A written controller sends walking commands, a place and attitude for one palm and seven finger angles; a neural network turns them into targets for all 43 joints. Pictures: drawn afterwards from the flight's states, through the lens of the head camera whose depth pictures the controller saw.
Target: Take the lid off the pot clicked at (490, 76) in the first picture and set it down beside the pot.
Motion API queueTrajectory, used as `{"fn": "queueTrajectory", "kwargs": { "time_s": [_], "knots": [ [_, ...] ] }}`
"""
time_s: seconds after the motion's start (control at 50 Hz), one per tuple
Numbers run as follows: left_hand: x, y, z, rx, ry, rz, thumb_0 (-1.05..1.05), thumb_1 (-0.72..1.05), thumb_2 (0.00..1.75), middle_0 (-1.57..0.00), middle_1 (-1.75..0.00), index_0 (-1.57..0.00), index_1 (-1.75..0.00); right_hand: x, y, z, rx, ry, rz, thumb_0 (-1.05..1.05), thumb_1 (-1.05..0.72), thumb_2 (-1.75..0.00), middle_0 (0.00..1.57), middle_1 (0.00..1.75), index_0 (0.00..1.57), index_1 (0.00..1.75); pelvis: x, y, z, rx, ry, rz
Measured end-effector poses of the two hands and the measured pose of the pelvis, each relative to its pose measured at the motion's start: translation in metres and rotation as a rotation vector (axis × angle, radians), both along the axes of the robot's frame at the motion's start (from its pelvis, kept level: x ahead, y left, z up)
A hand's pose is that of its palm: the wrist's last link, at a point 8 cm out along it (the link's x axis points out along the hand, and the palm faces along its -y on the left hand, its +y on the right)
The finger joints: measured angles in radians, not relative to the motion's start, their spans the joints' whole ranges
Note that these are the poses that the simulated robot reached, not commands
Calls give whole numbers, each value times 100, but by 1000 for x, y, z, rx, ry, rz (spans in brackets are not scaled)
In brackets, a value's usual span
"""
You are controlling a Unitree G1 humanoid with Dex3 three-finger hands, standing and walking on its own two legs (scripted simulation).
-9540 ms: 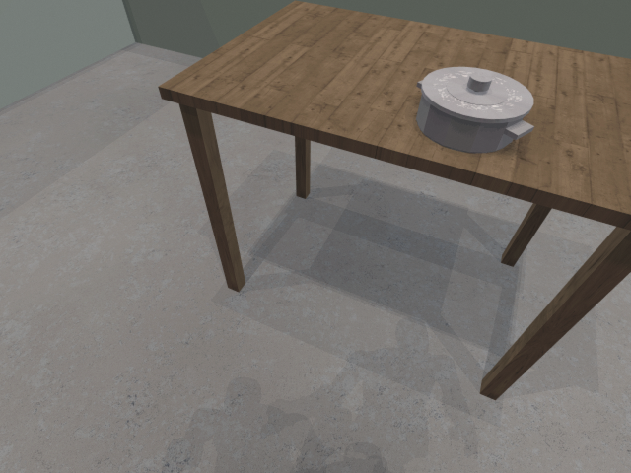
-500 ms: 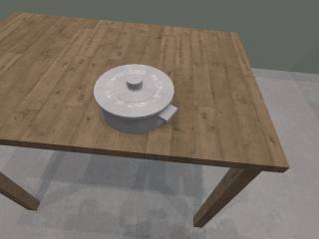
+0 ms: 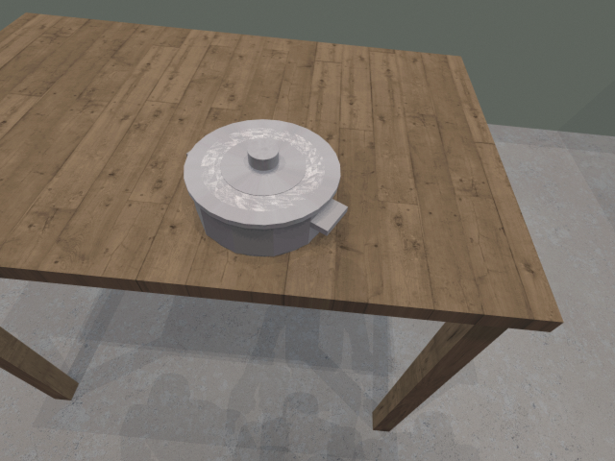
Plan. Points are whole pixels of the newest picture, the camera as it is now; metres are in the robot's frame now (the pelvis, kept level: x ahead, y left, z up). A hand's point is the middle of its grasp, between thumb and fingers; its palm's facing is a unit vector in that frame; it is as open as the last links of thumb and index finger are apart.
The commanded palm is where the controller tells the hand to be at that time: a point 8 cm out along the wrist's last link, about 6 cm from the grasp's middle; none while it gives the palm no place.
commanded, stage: lift the closed hand beside the body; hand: left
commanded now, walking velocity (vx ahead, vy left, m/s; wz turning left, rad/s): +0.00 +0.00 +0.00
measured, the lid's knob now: (263, 155) +0.45 +0.10 +0.15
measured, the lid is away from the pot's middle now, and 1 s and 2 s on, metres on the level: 0.00 0.00 0.00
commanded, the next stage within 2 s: raise the hand higher, near the body in 0.62 s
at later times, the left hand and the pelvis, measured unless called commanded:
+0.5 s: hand out of the picture +0.09 +0.20 +0.03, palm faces +0.29 -0.91 -0.30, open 3.6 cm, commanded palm +0.05 +0.24 +0.07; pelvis -0.04 -0.03 +0.00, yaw +2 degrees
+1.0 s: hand (75, 453) +0.11 +0.20 +0.13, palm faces +0.31 -0.83 -0.47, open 3.1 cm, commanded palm +0.05 +0.23 +0.16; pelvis -0.03 -0.04 +0.00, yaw +0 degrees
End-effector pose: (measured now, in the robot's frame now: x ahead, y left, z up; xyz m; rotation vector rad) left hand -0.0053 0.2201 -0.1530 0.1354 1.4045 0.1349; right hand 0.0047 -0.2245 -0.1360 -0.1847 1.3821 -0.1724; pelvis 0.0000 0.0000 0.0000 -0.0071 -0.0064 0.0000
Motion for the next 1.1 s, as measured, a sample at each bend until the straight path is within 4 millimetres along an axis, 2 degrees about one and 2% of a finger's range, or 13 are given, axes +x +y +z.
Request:
{"fn": "queueTrajectory", "kwargs": {
  "time_s": [0.04,0.1,0.16,0.22,0.32,0.38,0.44,0.52,0.64,0.78,0.86,0.96,1.1],
  "knots": [
    [6,1,5,7,-44,14,1,91,90,-20,-30,-20,-30,2,0,1,5,-34,4,1,-92,-90,20,30,20,30,-2,2,-1,-4,7,4],
    [58,19,51,118,-370,31,2,93,90,-23,-33,-23,-33,22,-1,8,8,-223,43,1,-92,-90,20,30,20,30,-4,5,0,3,14,13],
    [108,28,106,213,-661,-6,2,94,90,-28,-39,-28,-39,57,-1,13,37,-403,79,1,-92,-90,20,30,20,30,-7,7,0,12,1,24],
    [129,17,136,211,-812,-63,1,93,90,-36,-48,-36,-48,96,-1,26,75,-571,82,2,-91,-90,20,30,20,30,-13,6,0,10,1,15],
    [105,0,152,128,-906,-81,1,92,90,-54,-68,-54,-68,146,-3,73,69,-782,121,1,-91,-90,20,30,20,30,-26,-7,1,6,-11,2],
    [85,8,170,172,-969,-56,1,91,90,-67,-82,-67,-81,167,-5,99,30,-865,202,1,-91,-90,20,30,20,30,-34,-16,1,0,-28,15],
    [73,18,191,247,-1036,-29,1,90,90,-80,-95,-80,-95,180,-6,113,11,-917,272,1,-90,-90,20,30,20,30,-40,-22,1,-5,-40,33],
    [61,18,211,299,-1090,-14,1,90,90,-97,-114,-97,-114,183,-6,114,22,-936,298,1,-90,-90,20,30,20,30,-45,-27,1,-8,-48,42],
    [57,17,241,364,-1173,-48,2,90,90,-117,-136,-117,-136,162,-7,94,44,-856,274,1,-90,-90,20,30,20,30,-45,-35,2,-8,-64,41],
    [65,17,278,447,-1254,-124,2,90,90,-127,-147,-127,-147,135,-14,68,64,-760,211,1,-90,-90,20,30,21,30,-41,-38,3,-7,-71,25],
    [70,20,287,482,-1257,-155,1,89,90,-129,-149,-129,-149,128,-22,60,55,-723,167,2,-90,-90,20,30,21,30,-38,-39,3,-5,-68,17],
    [78,17,299,499,-1291,-183,2,89,90,-130,-150,-130,-150,132,-31,61,30,-733,153,2,-90,-90,20,30,21,30,-32,-37,3,-2,-61,10],
    [87,19,313,523,-1354,-194,1,89,90,-130,-150,-130,-150,155,-35,73,10,-791,148,2,-90,-90,20,30,20,30,-25,-36,3,0,-61,7]
  ]
}}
